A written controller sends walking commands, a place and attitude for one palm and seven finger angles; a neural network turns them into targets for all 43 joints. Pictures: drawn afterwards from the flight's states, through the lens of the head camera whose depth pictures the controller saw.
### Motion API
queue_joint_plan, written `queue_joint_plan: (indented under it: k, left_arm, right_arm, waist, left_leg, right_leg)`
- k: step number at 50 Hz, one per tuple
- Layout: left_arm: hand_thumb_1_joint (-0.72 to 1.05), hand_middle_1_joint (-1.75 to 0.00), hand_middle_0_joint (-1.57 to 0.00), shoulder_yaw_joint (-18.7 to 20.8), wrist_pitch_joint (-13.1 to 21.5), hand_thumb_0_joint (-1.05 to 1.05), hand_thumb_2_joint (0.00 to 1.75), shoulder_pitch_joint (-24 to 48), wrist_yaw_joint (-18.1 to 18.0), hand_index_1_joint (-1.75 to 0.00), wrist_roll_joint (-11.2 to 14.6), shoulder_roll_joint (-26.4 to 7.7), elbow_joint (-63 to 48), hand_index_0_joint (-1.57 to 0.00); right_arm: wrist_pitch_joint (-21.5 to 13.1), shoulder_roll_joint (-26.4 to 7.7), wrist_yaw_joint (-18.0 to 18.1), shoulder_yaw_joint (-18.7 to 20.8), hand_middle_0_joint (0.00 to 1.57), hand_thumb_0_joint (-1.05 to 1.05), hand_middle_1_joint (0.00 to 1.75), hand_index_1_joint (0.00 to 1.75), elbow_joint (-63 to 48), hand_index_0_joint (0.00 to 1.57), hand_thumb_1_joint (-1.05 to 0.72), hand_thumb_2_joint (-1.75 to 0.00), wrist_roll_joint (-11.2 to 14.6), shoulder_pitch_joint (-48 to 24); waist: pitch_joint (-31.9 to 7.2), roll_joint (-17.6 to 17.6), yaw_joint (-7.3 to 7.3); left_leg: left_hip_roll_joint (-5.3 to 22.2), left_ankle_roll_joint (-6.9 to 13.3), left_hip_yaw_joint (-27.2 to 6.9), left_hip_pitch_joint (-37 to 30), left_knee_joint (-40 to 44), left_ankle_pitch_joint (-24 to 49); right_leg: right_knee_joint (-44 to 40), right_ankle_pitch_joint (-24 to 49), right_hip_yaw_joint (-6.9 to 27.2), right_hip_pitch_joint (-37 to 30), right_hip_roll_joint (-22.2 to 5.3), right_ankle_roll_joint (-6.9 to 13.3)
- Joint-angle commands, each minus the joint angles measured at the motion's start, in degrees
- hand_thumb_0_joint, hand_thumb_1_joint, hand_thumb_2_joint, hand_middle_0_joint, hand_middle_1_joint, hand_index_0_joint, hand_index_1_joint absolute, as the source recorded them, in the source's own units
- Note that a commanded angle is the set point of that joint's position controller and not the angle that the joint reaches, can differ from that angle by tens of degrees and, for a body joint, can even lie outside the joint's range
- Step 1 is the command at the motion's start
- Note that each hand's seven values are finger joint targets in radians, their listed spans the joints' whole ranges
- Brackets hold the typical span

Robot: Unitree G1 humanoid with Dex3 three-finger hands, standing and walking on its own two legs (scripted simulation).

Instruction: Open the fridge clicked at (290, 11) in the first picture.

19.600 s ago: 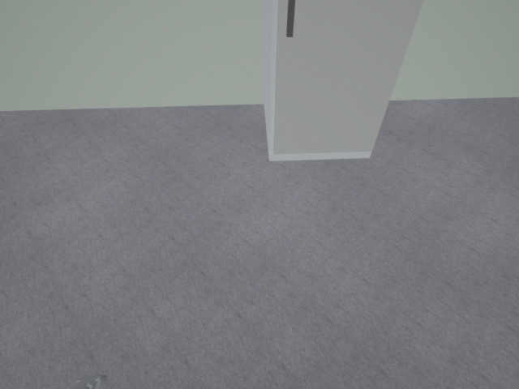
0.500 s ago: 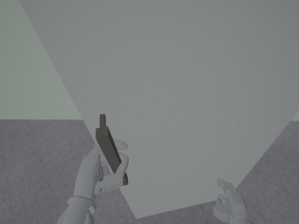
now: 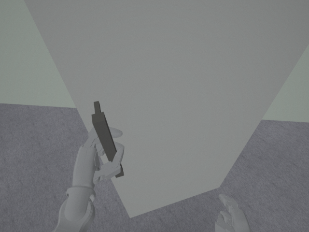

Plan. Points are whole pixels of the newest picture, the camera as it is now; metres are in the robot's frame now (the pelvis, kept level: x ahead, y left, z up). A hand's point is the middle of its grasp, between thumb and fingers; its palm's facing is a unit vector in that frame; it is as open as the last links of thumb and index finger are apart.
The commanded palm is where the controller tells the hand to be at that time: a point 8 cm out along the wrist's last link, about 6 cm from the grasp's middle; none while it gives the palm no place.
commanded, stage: walk backward, drawing the door open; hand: left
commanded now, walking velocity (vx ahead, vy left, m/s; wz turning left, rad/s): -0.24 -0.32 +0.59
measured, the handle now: (109, 144) +0.30 +0.11 +0.10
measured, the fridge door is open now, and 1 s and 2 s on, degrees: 23 57 76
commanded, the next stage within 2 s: stop walking and hold the door back in 1.40 s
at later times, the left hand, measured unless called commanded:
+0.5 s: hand out of the picture +0.12 +0.00 +0.10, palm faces +0.23 -0.96 -0.18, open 6.8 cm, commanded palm +0.08 +0.04 +0.10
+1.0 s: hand out of the picture +0.03 -0.12 +0.10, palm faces +0.66 -0.71 -0.24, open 6.9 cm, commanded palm -0.03 -0.11 +0.10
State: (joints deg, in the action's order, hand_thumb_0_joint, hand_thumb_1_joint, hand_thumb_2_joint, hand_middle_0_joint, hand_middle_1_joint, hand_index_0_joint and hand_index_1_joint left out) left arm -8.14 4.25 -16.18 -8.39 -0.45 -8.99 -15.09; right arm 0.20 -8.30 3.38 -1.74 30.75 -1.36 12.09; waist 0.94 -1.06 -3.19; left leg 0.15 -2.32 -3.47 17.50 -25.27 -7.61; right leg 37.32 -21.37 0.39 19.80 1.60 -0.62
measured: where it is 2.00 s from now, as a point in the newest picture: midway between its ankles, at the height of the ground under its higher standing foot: outside the picture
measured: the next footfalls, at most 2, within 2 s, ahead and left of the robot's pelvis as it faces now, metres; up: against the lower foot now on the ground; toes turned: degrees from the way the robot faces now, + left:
left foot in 0.32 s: -0.09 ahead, +0.07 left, +0.00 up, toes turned +14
right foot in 0.54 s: +0.03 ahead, -0.29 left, +0.00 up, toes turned +20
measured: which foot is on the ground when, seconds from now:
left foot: down 0.00-0.08, up 0.10-0.30, down 0.32-0.56, up 0.58-0.76, down 0.78-0.98, up 1.00-1.00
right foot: down 0.00-0.30, up 0.32-0.52, down 0.54-0.76, up 0.78-0.96, down 0.98-1.00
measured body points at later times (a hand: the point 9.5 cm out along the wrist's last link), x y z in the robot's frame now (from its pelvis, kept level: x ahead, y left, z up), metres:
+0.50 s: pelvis -0.11 -0.16 +0.00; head -0.06 -0.16 +0.45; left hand +0.10 +0.05 +0.11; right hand +0.09 -0.31 -0.11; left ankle -0.13 +0.05 -0.73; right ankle -0.01 -0.27 -0.70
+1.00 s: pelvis -0.10 -0.40 -0.02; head -0.05 -0.37 +0.43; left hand -0.01 -0.09 +0.11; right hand +0.16 -0.45 -0.13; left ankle -0.18 -0.17 -0.72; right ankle +0.02 -0.50 -0.74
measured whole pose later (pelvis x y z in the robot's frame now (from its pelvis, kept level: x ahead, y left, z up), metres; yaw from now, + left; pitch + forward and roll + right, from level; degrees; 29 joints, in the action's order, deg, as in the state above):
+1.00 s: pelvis -0.10 -0.40 -0.02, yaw +44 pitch +0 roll -1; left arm -3.1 3.5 -6.4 -3.1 -2.5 -11.4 -17.1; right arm -6.6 -8.7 2.9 0.9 35.3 -0.4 11.6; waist 8.2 -2.7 -0.1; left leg 9.8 -3.7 -6.6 27.6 -38.6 -19.5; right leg 34.5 -17.8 -1.1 17.0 -2.1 -1.6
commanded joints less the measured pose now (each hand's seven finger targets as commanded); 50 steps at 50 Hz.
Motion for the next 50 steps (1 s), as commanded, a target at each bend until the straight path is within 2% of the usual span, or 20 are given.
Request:
queue_joint_plan:
  k: [1, 5, 9, 13, 14, 15, 16, 21, 25, 28, 29, 31, 36, 37, 38, 39, 44, 47, 49, 50]
  left_arm:
    - [0.9, -1.4, -0.45, 1.84, 5.7, 0.0, 0.9, 6.79, 0.31, -1.4, -1.27, -2.63, -17.77, -0.45]
    - [0.9, -1.4, -0.45, 5.73, 4.35, 0.0, 0.9, 7.96, 0.0, -1.4, -2.13, -5.9, -16.78, -0.45]
    - [0.9, -1.4, -0.45, 3.51, 5.22, 0.0, 0.9, 10.18, 2.13, -1.4, -3.27, -3.02, -15.78, -0.45]
    - [0.9, -1.4, -0.45, -0.16, 5.83, 0.0, 0.9, 12.38, 2.53, -1.4, -2.78, -1.16, -18.86, -0.45]
    - [0.9, -1.4, -0.45, -1.63, 6.28, 0.0, 0.9, 13.71, 2.65, -1.4, -2.6, -0.91, -19.4, -0.45]
    - [0.9, -1.4, -0.45, -3.14, 6.82, 0.0, 0.9, 13.31, 2.6, -1.4, -3.05, -0.41, -19.1, -0.45]
    - [0.9, -1.4, -0.45, -1.54, 7.84, 0.0, 0.9, 15.0, 2.23, -1.4, -4.79, -1.77, -18.95, -0.45]
    - [0.9, -1.4, -0.45, -0.79, 6.79, 0.0, 0.9, 14.71, 3.08, -1.4, -3.6, 0.81, -16.69, -0.45]
    - [0.9, -1.4, -0.45, 0.44, 7.54, 0.0, 0.9, 16.72, 3.07, -1.4, -3.63, -0.67, -17.61, -0.45]
    - [0.9, -1.4, -0.45, 7.88, 8.12, 0.0, 0.9, 17.57, 2.75, -1.4, -3.36, -7.52, -22.73, -0.45]
    - [0.9, -1.4, -0.45, 9.01, 7.38, 0.0, 0.9, 13.0, 3.24, -1.4, -3.49, -7.42, -19.93, -0.45]
    - [0.9, -1.4, -0.45, 6.86, 7.2, 0.0, 0.9, 15.47, 4.3, -1.4, -3.19, -4.75, -20.56, -0.45]
    - [0.9, -1.4, -0.45, 4.75, 6.94, 0.0, 0.9, 17.93, 4.69, -1.4, -1.91, -3.05, -19.74, -0.45]
    - [0.9, -1.4, -0.45, 3.19, 7.25, 0.0, 0.9, 20.18, 5.06, -1.4, -2.04, -2.46, -21.39, -0.45]
    - [0.9, -1.4, -0.45, 2.7, 8.19, 0.0, 0.9, 20.4, 5.23, -1.4, -3.27, -1.55, -21.13, -0.45]
    - [0.9, -1.4, -0.45, 5.13, 9.43, 0.0, 0.9, 20.81, 4.67, -1.4, -4.94, -4.55, -19.56, -0.45]
    - [0.9, -1.4, -0.45, 5.78, 6.8, 0.0, 0.9, 18.33, 4.84, -1.4, -2.72, -2.36, -18.79, -0.45]
    - [0.9, -1.4, -0.45, 7.21, 6.11, 0.0, 0.9, 19.87, 4.36, -1.4, -2.19, -3.86, -18.42, -0.45]
    - [0.9, -1.4, -0.45, 11.47, 5.98, 0.0, 0.9, 23.83, 4.14, -1.4, -2.64, -10.39, -22.05, -0.45]
    - [0.9, -1.4, -0.45, 14.83, 5.91, 0.0, 0.9, 23.4, 3.38, -1.4, -2.55, -12.71, -23.57, -0.45]
  right_arm:
    - [-3.82, -7.22, 0.32, 2.14, 0.2, 0.0, 0.3, 0.3, -8.44, 0.2, -0.9, -0.9, 0.33, -9.8]
    - [-4.46, -5.8, 0.85, 3.46, 0.2, 0.0, 0.3, 0.3, -6.04, 0.2, -0.9, -0.9, 1.01, -9.53]
    - [-6.2, -3.33, 1.6, 1.67, 0.2, 0.0, 0.3, 0.3, -5.04, 0.2, -0.9, -0.9, -1.19, -7.11]
    - [-8.71, -4.56, 1.9, 1.97, 0.2, 0.0, 0.3, 0.3, -5.28, 0.2, -0.9, -0.9, -0.61, -0.53]
    - [-9.2, -5.9, 1.93, 2.61, 0.2, 0.0, 0.3, 0.3, -6.0, 0.2, -0.9, -0.9, -0.54, 1.55]
    - [-9.33, -9.17, 1.64, 3.79, 0.2, 0.0, 0.3, 0.3, -8.08, 0.2, -0.9, -0.9, -1.02, -0.52]
    - [-9.11, -9.39, 0.97, 3.73, 0.2, 0.0, 0.3, 0.3, -7.92, 0.2, -0.9, -0.9, -1.62, -3.02]
    - [-10.08, -9.19, -0.26, 4.56, 0.2, 0.0, 0.3, 0.3, -4.36, 0.2, -0.9, -0.9, 0.19, -8.13]
    - [-10.13, -7.83, -0.31, 4.97, 0.2, 0.0, 0.3, 0.3, -3.65, 0.2, -0.9, -0.9, 1.62, -6.98]
    - [-9.28, -3.28, -0.37, 4.53, 0.2, 0.0, 0.3, 0.3, -3.77, 0.2, -0.9, -0.9, 1.54, -8.08]
    - [-9.84, -4.32, 0.52, 6.24, 0.2, 0.0, 0.3, 0.3, -3.55, 0.2, -0.9, -0.9, 1.64, -9.05]
    - [-10.3, -2.79, 1.13, 4.54, 0.2, 0.0, 0.3, 0.3, -3.84, 0.2, -0.9, -0.9, 0.68, -9.48]
    - [-10.64, -4.47, 2.22, 3.95, 0.2, 0.0, 0.3, 0.3, -4.3, 0.2, -0.9, -0.9, 0.1, -3.72]
    - [-11.25, -6.22, 2.23, 4.49, 0.2, 0.0, 0.3, 0.3, -5.1, 0.2, -0.9, -0.9, -0.15, -2.46]
    - [-11.76, -9.7, 1.91, 5.45, 0.2, 0.0, 0.3, 0.3, -6.5, 0.2, -0.9, -0.9, -1.38, -4.78]
    - [-11.28, -10.31, 2.11, 5.54, 0.2, 0.0, 0.3, 0.3, -5.52, 0.2, -0.9, -0.9, -1.78, -6.25]
    - [-9.69, -9.54, -0.09, 5.66, 0.2, 0.0, 0.3, 0.3, -3.76, 0.2, -0.9, -0.9, -0.01, -8.68]
    - [-9.61, -8.78, 0.31, 6.03, 0.2, 0.0, 0.3, 0.3, -4.53, 0.2, -0.9, -0.9, 1.07, -7.55]
    - [-10.1, -3.53, 0.87, 5.27, 0.2, 0.0, 0.3, 0.3, -4.3, 0.2, -0.9, -0.9, 1.64, -7.56]
    - [-11.79, -3.28, 1.18, 4.56, 0.2, 0.0, 0.3, 0.3, -3.5, 0.2, -0.9, -0.9, 0.78, -8.67]
  waist:
    - [-8.05, -5.95, 1.94]
    - [-11.12, 13.21, 3.19]
    - [-10.07, 8.54, 2.12]
    - [-11.4, 3.8, -0.61]
    - [-10.58, -2.39, -2.55]
    - [-8.92, -16.34, -1.07]
    - [-9.5, -10.59, 0.32]
    - [-3.34, -7.88, 2.88]
    - [-8.05, -7.21, 1.25]
    - [-11.4, 13.76, 2.54]
    - [-14.64, 21.37, 4.71]
    - [-11.06, 14.06, 3.45]
    - [-9.36, 7.33, -0.35]
    - [-7.76, -1.09, -1.88]
    - [-7.0, -17.11, 0.56]
    - [-6.99, -10.18, 0.79]
    - [-6.28, -13.97, 3.58]
    - [-12.68, -10.32, 3.44]
    - [-10.87, 19.87, 3.29]
    - [-10.05, 15.95, 4.82]
  left_leg:
    - [8.83, 7.05, -8.67, 3.04, 5.7, -1.8]
    - [-2.85, 1.59, 5.32, 0.34, -29.54, -18.88]
    - [0.27, 1.17, 7.85, 3.85, -31.38, -19.31]
    - [1.6, 2.51, 7.8, -8.75, -1.49, -10.64]
    - [8.58, 5.22, -2.66, -16.34, 8.37, -2.49]
    - [25.89, 11.37, -27.44, -19.46, 12.32, 13.38]
    - [33.14, 17.83, -35.24, -18.48, 12.28, 22.28]
    - [19.36, 9.3, -12.42, 1.11, 6.82, 2.67]
    - [9.14, 5.45, -6.95, 4.75, 3.25, -16.66]
    - [-2.33, 0.26, 7.41, 10.26, -30.69, -23.46]
    - [-1.5, 1.43, 4.25, 9.0, -46.01, -28.28]
    - [2.37, 0.97, 4.92, 11.51, -47.42, -27.0]
    - [2.85, 1.94, 8.92, -9.97, -8.82, -15.2]
    - [12.08, 4.68, -3.88, -18.31, 3.63, -9.41]
    - [31.98, 11.82, -35.11, -18.27, 13.08, 4.02]
    - [37.05, 17.21, -40.88, -13.91, 14.74, 8.73]
    - [17.75, 7.11, -9.14, 8.43, 8.72, -19.48]
    - [11.11, 3.7, -1.9, 7.6, 0.88, -23.07]
    - [-1.26, -0.74, 9.31, 11.69, -35.47, -26.1]
    - [-2.1, -0.45, 6.14, 15.51, -50.71, -30.77]
  right_leg:
    - [-15.99, 10.68, 1.21, -10.93, -1.88, 0.01]
    - [-29.59, -5.32, 10.42, 4.21, -18.09, 8.12]
    - [-22.31, 15.6, -1.15, -3.17, -15.09, 10.84]
    - [-11.81, 17.34, -4.72, -2.36, -10.19, 6.52]
    - [-0.07, 13.68, -5.62, 6.27, -7.27, 2.81]
    - [15.51, -1.25, -4.65, 17.85, -1.52, -1.33]
    - [29.14, -3.51, 3.12, 18.72, -2.47, -3.02]
    - [16.04, 1.98, 3.74, 3.15, -4.5, -1.28]
    - [-12.02, 5.42, -4.43, -14.95, 0.13, -1.78]
    - [-20.96, 8.27, 4.93, -11.11, -17.85, 7.62]
    - [-22.31, 8.34, 12.14, -8.87, -22.28, 12.05]
    - [-15.0, 22.74, 4.8, -11.52, -19.78, 14.01]
    - [-1.39, 16.02, -6.65, 3.91, -12.75, 7.02]
    - [10.84, 6.14, -7.13, 16.96, -9.4, 3.85]
    - [25.42, -8.89, -4.02, 24.04, -3.34, -1.32]
    - [32.08, -5.11, 4.62, 20.02, -4.88, -2.36]
    - [12.49, -0.81, 1.48, -5.48, -3.42, -1.41]
    - [-8.58, -1.24, -6.01, -19.3, 0.48, -0.6]
    - [-23.96, 3.29, 9.71, -11.18, -14.63, 7.28]
    - [-21.3, 16.37, 16.45, -7.18, -21.64, 13.79]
